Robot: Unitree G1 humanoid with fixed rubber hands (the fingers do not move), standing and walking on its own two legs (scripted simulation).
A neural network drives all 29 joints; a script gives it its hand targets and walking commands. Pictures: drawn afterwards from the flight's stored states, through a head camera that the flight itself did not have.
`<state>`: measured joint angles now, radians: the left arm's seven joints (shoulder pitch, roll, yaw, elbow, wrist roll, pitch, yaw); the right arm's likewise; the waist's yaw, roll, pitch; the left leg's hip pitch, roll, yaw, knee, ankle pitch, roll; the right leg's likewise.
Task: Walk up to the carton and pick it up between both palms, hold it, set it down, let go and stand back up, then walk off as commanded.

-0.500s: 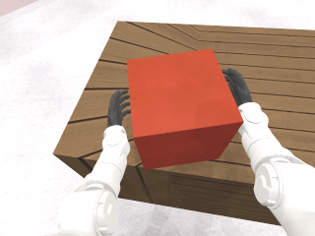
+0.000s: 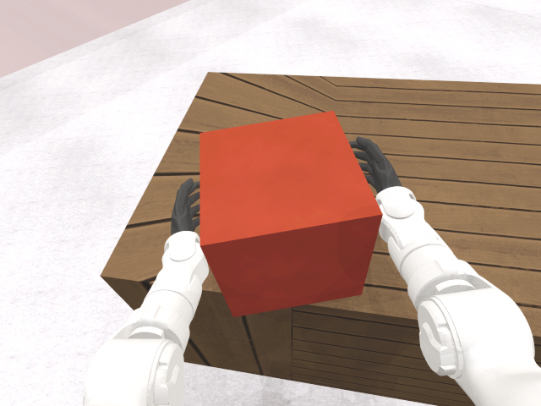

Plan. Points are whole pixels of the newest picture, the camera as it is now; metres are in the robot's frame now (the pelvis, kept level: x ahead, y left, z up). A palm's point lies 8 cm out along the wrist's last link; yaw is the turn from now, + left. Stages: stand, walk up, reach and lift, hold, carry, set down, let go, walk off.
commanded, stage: reach and lift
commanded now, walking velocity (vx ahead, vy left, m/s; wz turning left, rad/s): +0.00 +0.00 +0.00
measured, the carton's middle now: (282, 215) +0.44 +0.03 +0.02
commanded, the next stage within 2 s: hold in 1.94 s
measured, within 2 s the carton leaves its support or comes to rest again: neither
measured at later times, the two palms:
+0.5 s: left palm (145, 216) +0.35 +0.21 +0.13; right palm (388, 173) +0.40 -0.10 +0.17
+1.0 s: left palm (112, 161) +0.37 +0.23 +0.20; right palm (383, 126) +0.40 -0.08 +0.24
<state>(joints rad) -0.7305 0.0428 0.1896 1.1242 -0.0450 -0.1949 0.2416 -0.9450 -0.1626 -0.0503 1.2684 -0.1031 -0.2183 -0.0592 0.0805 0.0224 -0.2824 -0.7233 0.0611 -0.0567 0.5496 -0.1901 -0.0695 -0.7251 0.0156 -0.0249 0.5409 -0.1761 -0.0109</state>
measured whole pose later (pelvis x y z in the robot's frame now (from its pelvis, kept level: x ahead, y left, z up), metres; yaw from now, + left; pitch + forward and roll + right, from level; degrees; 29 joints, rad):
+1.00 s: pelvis -0.01 +0.03 +0.02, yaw +0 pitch +7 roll -2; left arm -0.83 0.15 0.17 0.83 -0.05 0.42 0.15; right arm -0.96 -0.06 -0.22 0.98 -0.04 0.30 -0.11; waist 0.03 0.00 -0.31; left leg -0.43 0.05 -0.06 0.51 -0.20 -0.05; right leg -0.36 0.01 -0.03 0.37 -0.12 0.01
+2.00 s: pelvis -0.02 +0.03 +0.02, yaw +1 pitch +4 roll -2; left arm -0.83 0.12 0.25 0.65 0.10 0.59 0.11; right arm -0.96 -0.05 -0.27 0.90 -0.02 0.34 -0.10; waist 0.00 -0.02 -0.25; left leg -0.36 0.04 -0.06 0.46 -0.17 -0.04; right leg -0.31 0.00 -0.03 0.36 -0.11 0.01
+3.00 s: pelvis -0.02 +0.03 +0.02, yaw +1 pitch +3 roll -2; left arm -0.71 0.07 0.25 0.49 0.11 0.62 0.09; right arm -0.86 -0.05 -0.21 0.67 0.08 0.47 -0.13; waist -0.02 0.00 -0.24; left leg -0.34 0.04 -0.06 0.45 -0.16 -0.03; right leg -0.28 0.00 -0.03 0.34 -0.10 0.02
